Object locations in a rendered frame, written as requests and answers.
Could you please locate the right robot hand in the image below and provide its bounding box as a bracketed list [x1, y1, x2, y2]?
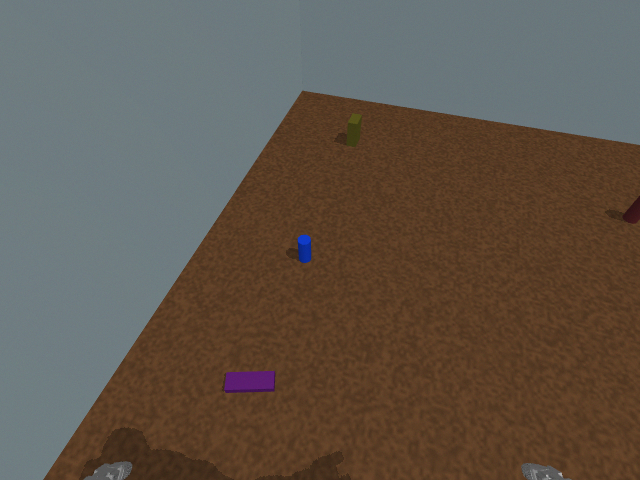
[521, 463, 571, 480]

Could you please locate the left robot hand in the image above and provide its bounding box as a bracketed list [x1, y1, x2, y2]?
[83, 461, 132, 480]

